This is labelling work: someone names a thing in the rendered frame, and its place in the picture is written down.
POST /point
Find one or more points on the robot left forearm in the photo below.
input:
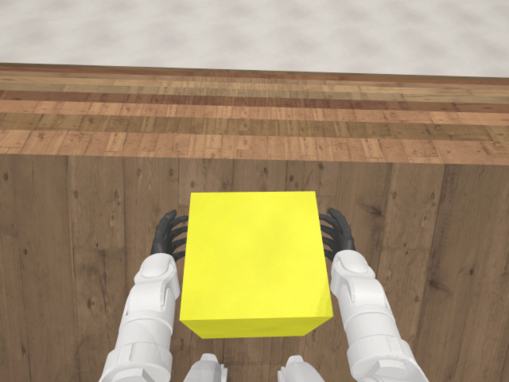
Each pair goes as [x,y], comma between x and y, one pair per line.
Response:
[141,352]

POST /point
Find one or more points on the carton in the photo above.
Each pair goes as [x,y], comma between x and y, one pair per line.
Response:
[254,265]

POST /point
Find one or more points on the right robot hand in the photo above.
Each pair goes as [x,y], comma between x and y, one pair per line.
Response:
[341,233]

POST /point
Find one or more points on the robot left shin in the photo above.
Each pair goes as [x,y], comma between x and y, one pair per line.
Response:
[208,357]

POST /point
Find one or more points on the left robot hand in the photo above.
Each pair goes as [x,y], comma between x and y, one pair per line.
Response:
[162,242]

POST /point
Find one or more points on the robot right shin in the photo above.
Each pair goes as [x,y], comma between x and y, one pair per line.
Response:
[293,359]

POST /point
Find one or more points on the robot shin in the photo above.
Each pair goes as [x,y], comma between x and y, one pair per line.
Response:
[293,359]
[208,357]

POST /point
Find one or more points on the robot right forearm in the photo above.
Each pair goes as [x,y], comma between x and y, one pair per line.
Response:
[375,345]

